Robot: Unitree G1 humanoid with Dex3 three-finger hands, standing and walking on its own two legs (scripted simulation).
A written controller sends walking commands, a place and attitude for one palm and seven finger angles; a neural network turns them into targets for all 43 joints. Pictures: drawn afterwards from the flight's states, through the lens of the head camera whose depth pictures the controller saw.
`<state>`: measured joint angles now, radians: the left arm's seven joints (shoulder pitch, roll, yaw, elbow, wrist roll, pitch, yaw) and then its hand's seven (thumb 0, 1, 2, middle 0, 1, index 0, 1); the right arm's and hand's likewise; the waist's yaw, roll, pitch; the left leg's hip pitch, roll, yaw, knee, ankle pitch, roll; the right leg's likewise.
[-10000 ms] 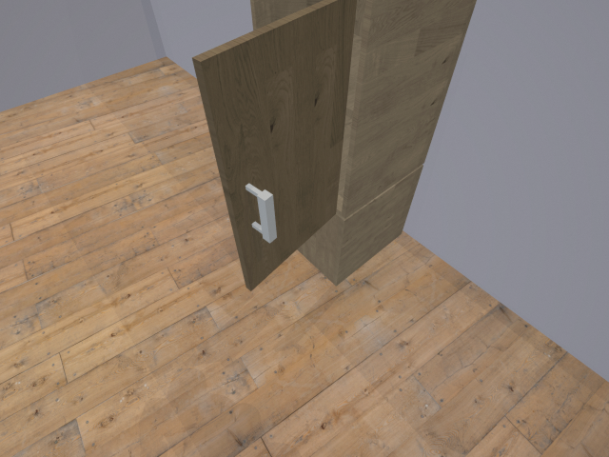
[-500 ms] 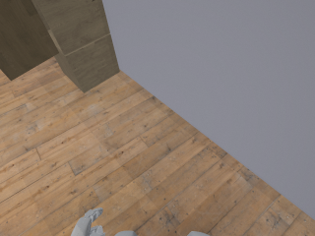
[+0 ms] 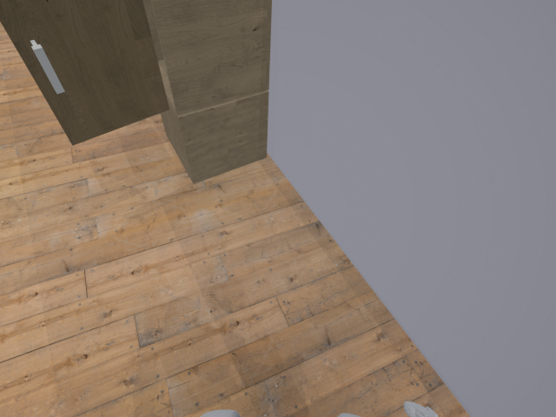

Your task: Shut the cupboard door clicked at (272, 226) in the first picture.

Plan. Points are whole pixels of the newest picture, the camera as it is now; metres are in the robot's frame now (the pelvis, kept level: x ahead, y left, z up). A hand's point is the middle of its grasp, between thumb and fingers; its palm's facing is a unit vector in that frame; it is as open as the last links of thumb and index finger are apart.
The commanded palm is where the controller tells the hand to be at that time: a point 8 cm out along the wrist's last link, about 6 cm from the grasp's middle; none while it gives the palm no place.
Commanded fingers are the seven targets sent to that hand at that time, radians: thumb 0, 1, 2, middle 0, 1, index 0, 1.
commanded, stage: walk to a spot facing it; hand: left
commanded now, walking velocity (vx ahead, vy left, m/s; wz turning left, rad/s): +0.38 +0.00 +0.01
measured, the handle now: (46, 66) +0.87 +0.72 -0.06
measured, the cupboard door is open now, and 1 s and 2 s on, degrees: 98 98 98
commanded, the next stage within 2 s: turn to face it in 0.66 s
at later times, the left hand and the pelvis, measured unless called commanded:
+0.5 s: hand (238, 280) +0.37 +0.11 -0.15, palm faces -0.02 -0.98 -0.20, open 7.3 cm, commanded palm none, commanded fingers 0.00 0.90 0.90 -0.20 -0.30 -0.20 -0.30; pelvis +0.24 -0.06 +0.00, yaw +2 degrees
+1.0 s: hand (207, 270) +0.40 +0.19 -0.19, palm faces +0.31 -0.93 -0.19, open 7.4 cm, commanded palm none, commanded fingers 0.00 0.90 0.90 -0.20 -0.30 -0.20 -0.30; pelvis +0.44 +0.00 -0.01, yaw +15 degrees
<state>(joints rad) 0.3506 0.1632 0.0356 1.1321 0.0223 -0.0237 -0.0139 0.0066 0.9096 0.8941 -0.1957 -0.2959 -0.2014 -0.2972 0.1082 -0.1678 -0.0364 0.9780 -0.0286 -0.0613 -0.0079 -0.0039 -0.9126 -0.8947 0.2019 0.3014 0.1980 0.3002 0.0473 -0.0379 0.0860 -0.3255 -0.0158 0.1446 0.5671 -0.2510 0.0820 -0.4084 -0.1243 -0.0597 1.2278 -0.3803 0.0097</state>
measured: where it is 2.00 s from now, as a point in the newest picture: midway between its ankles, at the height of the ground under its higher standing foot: (294, 313)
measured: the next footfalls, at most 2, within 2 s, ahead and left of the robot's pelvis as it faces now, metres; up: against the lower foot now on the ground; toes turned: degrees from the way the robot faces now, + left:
right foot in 0.38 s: +0.31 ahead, -0.15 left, +0.00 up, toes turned -7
left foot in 0.86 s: +0.53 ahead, +0.08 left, +0.00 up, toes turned +18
